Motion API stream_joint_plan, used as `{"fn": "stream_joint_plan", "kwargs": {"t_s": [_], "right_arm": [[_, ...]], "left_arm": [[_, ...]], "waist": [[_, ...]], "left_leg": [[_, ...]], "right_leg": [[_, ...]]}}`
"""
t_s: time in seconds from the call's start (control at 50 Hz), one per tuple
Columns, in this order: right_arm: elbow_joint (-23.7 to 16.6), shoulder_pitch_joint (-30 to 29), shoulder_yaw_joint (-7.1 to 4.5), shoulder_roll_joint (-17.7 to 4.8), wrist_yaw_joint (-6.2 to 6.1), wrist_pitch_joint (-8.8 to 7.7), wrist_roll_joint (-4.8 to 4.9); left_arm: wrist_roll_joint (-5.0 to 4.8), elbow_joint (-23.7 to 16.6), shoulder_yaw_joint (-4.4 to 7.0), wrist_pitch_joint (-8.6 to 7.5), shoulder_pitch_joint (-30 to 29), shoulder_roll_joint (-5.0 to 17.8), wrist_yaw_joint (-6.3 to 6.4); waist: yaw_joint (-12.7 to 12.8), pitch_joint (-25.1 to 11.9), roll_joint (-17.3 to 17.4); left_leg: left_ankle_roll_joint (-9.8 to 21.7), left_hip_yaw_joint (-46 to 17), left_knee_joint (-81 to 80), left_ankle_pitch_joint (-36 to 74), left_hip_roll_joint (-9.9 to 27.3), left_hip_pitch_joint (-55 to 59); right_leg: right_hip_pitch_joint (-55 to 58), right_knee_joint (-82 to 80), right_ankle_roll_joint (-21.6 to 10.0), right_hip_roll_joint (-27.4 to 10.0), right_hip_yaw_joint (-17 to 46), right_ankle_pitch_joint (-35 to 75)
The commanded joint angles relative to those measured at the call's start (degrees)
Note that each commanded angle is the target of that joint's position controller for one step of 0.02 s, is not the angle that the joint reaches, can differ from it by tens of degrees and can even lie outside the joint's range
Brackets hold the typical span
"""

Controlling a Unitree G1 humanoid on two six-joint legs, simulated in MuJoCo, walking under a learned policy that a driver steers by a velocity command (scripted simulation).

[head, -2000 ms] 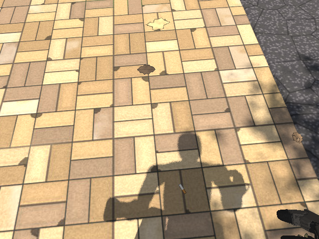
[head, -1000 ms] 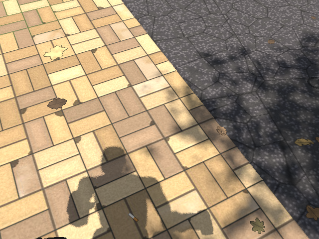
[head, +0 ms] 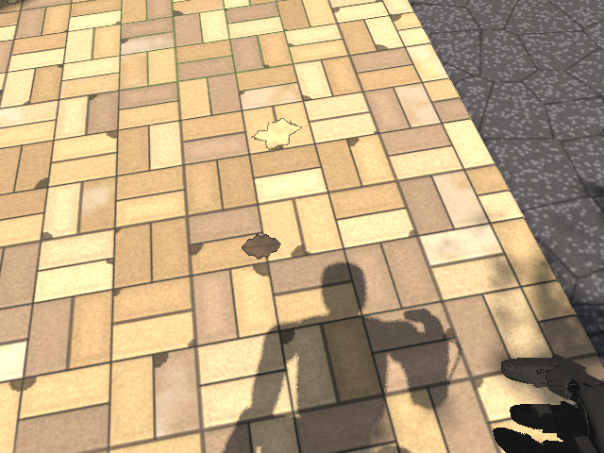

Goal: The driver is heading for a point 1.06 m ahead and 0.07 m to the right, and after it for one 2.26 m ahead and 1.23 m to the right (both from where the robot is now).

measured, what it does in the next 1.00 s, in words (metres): walks ahead: right foot, then left foot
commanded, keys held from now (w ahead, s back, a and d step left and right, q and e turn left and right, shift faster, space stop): w+e+shift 0.34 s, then w+shift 0.06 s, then w+q+shift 0.58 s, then w+e+shift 0.02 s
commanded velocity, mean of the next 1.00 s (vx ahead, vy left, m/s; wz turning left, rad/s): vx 0.97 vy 0.00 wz -0.14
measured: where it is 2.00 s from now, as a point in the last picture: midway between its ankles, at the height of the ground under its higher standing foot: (524, 57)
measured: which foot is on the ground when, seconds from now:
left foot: down 0.00-0.44, up 0.46-0.90, down 0.92-1.00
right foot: down 0.00-0.00, up 0.02-0.44, down 0.46-0.88, up 0.90-1.00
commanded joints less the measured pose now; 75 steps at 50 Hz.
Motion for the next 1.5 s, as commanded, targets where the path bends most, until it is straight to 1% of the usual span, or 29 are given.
{"fn": "stream_joint_plan", "kwargs": {"t_s": [0.02, 0.04, 0.06, 0.1, 0.18, 0.32, 0.38, 0.44, 0.46, 0.48, 0.5, 0.54, 0.66, 0.82, 0.9, 0.92, 0.94, 0.96, 0.98, 1.0, 1.06, 1.2, 1.26, 1.34, 1.36, 1.38, 1.4, 1.44, 1.5], "right_arm": [[2.64, 29.78, -6.2, -15.59, -3.8, -0.98, -1.1], [2.9, 27.95, -6.57, -19.22, -3.88, -0.53, -2.16], [2.28, 20.48, -5.7, -13.36, -4.08, -0.05, -2.02], [3.74, 18.14, -4.05, -7.18, -3.63, -0.21, -1.71], [8.62, 21.62, -2.99, -3.56, -2.52, -2.35, 0.12], [13.12, 22.04, -3.08, -5.24, -2.53, -3.91, 0.27], [14.66, 26.85, -3.93, -10.88, -3.28, -3.47, 0.19], [13.82, 21.63, -4.15, -14.32, -3.57, -1.4, -0.11], [12.83, 22.38, -3.27, -8.55, -2.74, -1.45, -0.37], [9.1, 31.85, -1.83, -5.85, -2.72, -1.87, 3.58], [8.85, 21.91, -2.74, -10.54, -2.99, -2.35, 3.07], [9.57, 20.67, -1.89, -6.97, -2.28, -1.81, 2.14], [12.07, 17.15, -1.76, -2.6, 0.47, 3.11, 1.39], [9.07, 6.93, -0.87, -2.43, 2.4, 1.48, 1.45], [18.4, 40.66, -5.25, -11.89, 0.51, 2.55, 1.19], [19.38, 40.1, -6.28, -12.96, -0.67, 2.68, 2.21], [18.56, 34.38, -6.75, -16.24, -0.86, 3.27, 1.22], [16.15, 31.27, -7.07, -16.87, -1.23, 3.35, 0.67], [14.83, 28.83, -6.6, -12.57, -1.68, 3.17, 0.49], [15.18, 25.23, -5.69, -9.21, -1.76, 2.82, 0.31], [15.75, 22.78, -3.68, -5.71, -2.22, -0.8, 1.04], [18.6, 30.64, -3.8, -6.89, -0.86, -4.65, 1.76], [19.4, 31.02, -3.58, -8.22, -2.47, -4.61, 0.84], [16.22, 20.18, -4.94, -12.93, -5.2, -1.77, -1.48], [14.93, 14.02, -5.24, -12.91, -5.11, -1.57, -1.21], [10.65, 14.86, -2.34, -1.59, -3.65, -3.4, -1.27], [7.09, 21.13, -1.09, -2.25, -3.01, -4.16, 1.64], [7.07, 13.38, -0.72, -6.6, -2.2, -5.23, -0.37], [5.12, 12.04, 0.53, -4.34, -1.56, -1.73, -3.07]], "left_arm": [[-0.49, -7.69, 1.7, -3.08, -11.97, 8.54, -0.27], [-2.66, -10.92, -0.17, -2.65, -8.41, 2.43, -0.2], [-1.07, -9.6, -0.16, -1.31, -12.86, 5.55, 0.25], [1.12, -9.4, 0.16, -0.36, -17.31, 6.14, -1.14], [1.84, -12.77, -1.02, 2.24, -23.89, 3.23, -3.59], [1.71, -20.07, -3.46, 2.24, -39.13, 3.61, -6.01], [1.83, -19.06, -3.72, 1.87, -36.31, 4.3, -5.44], [2.56, -9.0, -0.2, 1.53, -6.2, 11.44, -2.2], [1.77, -8.75, 1.86, 2.1, -8.47, 16.68, -0.77], [3.03, -12.5, 2.13, 1.79, -12.24, 20.69, -0.36], [2.72, -12.52, 2.09, 2.01, -11.29, 16.8, 0.5], [2.96, -8.96, 0.51, -0.31, -15.78, 11.19, 1.05], [1.09, -5.32, -1.44, -5.38, -15.97, 5.02, -0.37], [0.52, -3.14, -2.07, -5.68, -11.96, 8.15, 2.23], [2.42, -6.9, 0.01, -1.61, -22.1, 14.31, 4.04], [2.68, -6.69, -1.1, -1.74, -24.2, 9.07, 2.32], [3.02, -11.84, -3.65, -3.4, -21.87, 0.56, 1.6], [1.7, -16.38, -4.52, -4.93, -20.38, 2.05, 1.14], [2.38, -15.98, -4.42, -6.1, -23.43, 5.97, 0.91], [2.29, -14.37, -4.16, -5.89, -22.48, 6.78, 0.72], [3.46, -13.11, -5.36, -1.71, -21.06, 4.35, -0.05], [-0.21, -16.42, -6.42, -1.31, -36.98, 0.82, -2.0], [0.46, -15.31, -5.46, -2.2, -37.03, 3.36, -2.13], [0.22, -4.25, -1.63, -1.31, -3.92, 11.37, -1.32], [0.16, -1.24, 0.1, -0.67, 6.69, 13.53, -0.43], [0.93, -0.16, 0.88, 0.07, 3.5, 16.36, 0.09], [1.43, -2.55, 1.61, 0.24, -2.42, 17.27, 0.2], [0.93, -4.1, 0.43, 0.36, -9.29, 8.67, 0.74], [0.34, -3.14, -0.47, -1.47, -10.65, 7.79, 1.14]], "waist": [[-21.47, -19.1, 4.02], [-16.57, -24.93, 20.24], [-14.35, -12.51, 11.04], [-12.69, -2.6, 1.84], [-10.43, 4.83, 6.33], [-8.67, 10.28, 0.79], [-6.07, 4.63, 4.08], [9.09, -8.8, 5.89], [3.56, -11.36, -8.99], [-2.75, -25.98, -14.37], [1.63, -22.32, -0.09], [-5.64, -3.09, 5.02], [-10.07, 7.53, -0.1], [-9.99, 4.05, -4.51], [-28.43, -9.81, -6.21], [-26.18, -5.13, 3.41], [-16.34, -3.45, 14.84], [-14.66, -12.24, 12.97], [-14.15, -5.56, 0.79], [-10.24, 0.19, -6.1], [-5.39, 6.07, -7.03], [-14.06, 6.61, -0.51], [-12.76, 4.13, 3.86], [5.81, -10.61, 7.91], [12.03, -11.06, 2.74], [1.36, -9.38, -16.98], [-2.46, -22.31, -15.1], [-5.07, -5.82, 5.47], [-11.39, 3.72, 6.98]], "left_leg": [[4.09, -13.29, -2.99, -23.04, 14.42, 53.89], [8.24, -44.35, -15.78, -44.94, 28.74, 57.03], [7.89, -43.45, -17.27, -42.56, 26.57, 45.44], [7.66, -25.3, -17.23, -23.53, 21.6, 34.05], [6.43, -9.07, -21.44, -6.24, 18.29, 28.21], [2.63, 15.94, -26.52, 27.08, 12.31, 22.14], [2.02, 16.81, -16.46, 68.49, 14.75, 27.97], [4.75, 15.14, 22.22, 66.15, 15.51, 18.15], [3.51, 14.32, 48.71, -3.88, 4.47, 2.74], [3.68, 0.42, 66.73, -17.57, 1.0, -12.75], [4.45, -3.81, 65.64, -8.82, 2.48, -15.22], [4.63, -3.09, 53.72, -4.23, 7.86, -12.57], [4.07, -2.09, 37.94, 5.52, 10.7, -9.84], [9.05, 13.88, 9.89, 21.64, 0.37, -0.9], [15.37, 7.06, 7.42, 4.49, -3.29, 32.93], [17.47, 1.64, 5.14, 1.95, -0.44, 37.32], [23.81, -18.39, 8.3, 14.73, 6.79, 44.82], [31.09, -41.66, -8.75, -6.99, 14.84, 51.12], [27.5, -44.66, -18.16, -18.08, 15.76, 43.3], [23.4, -37.46, -19.25, -17.42, 14.82, 32.81], [18.83, -21.95, -21.84, -7.22, 8.5, 11.26], [6.58, 2.0, -28.48, 38.52, 3.64, 23.53], [3.59, 6.43, -24.56, 62.41, 6.55, 35.74], [0.61, 9.17, 16.92, 82.58, 9.91, 32.67], [0.86, 10.27, 44.41, 52.37, 3.4, 20.64], [-0.83, 4.97, 66.88, -17.12, -5.7, -8.98], [-0.71, -5.69, 72.35, -16.42, -3.76, -21.28], [2.03, -5.84, 56.95, -4.92, 3.06, -18.39], [-0.54, -3.51, 45.83, -7.67, 6.79, -9.98]], "right_leg": [[-31.67, 34.7, -2.52, 0.51, -3.19, 26.41], [-43.03, 48.95, -1.74, 4.92, -8.62, -4.28], [-47.43, 53.81, -2.34, -0.79, -11.2, 2.99], [-46.5, 51.44, -2.27, -5.52, -13.56, 9.89], [-50.99, 50.39, -1.28, -9.04, -14.84, 12.08], [-42.66, 29.69, -2.98, -5.83, -26.64, 26.32], [-28.26, 23.41, -6.42, 1.35, -31.04, 23.85], [7.94, 13.53, -10.46, 2.95, -21.68, 17.81], [19.31, 12.67, -9.18, -7.63, -8.04, 11.51], [32.44, 5.45, -18.97, -26.63, 23.5, 12.67], [25.01, -1.38, -16.16, -22.91, 20.09, 5.94], [1.15, -6.65, -12.19, -20.07, 7.61, 8.05], [-14.59, -16.8, -2.59, -11.68, -18.6, 24.15], [1.5, -11.51, 4.2, -10.67, -34.53, 81.31], [-6.57, 37.01, 3.28, -13.61, -31.79, 88.05], [-20.11, 60.32, 2.27, -3.55, -31.14, 31.35], [-43.69, 77.67, 4.23, 2.75, -24.22, -3.1], [-53.97, 78.47, 4.12, 1.59, -13.69, -1.79], [-54.75, 70.76, 2.98, -2.19, -12.0, 4.22], [-50.64, 64.74, 2.59, -5.35, -13.58, 8.81], [-38.89, 52.98, 4.55, -10.71, -15.89, 10.37], [-36.1, 18.09, -1.36, -7.06, -26.47, 37.67], [-33.6, 11.2, -3.63, -1.33, -29.58, 38.39], [-3.24, 11.67, -6.88, 4.36, -26.98, 28.93], [6.66, 9.41, -10.79, -0.46, -19.91, 24.31], [21.17, 17.83, -16.12, -10.05, -1.61, 41.2], [30.51, 2.17, -26.75, -19.59, 25.15, 14.86], [7.71, -8.77, -20.03, -15.89, 21.25, 2.64], [-16.35, -11.37, -16.72, -8.31, 9.53, 12.53]]}}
